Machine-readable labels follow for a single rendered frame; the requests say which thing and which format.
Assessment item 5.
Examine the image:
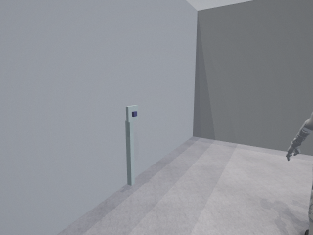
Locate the left robot forearm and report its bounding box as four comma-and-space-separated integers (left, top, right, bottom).
291, 119, 312, 148

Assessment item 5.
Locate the panel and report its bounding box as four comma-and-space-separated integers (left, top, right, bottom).
125, 105, 139, 186

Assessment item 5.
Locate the left robot hand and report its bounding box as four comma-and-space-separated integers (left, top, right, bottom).
286, 144, 301, 161

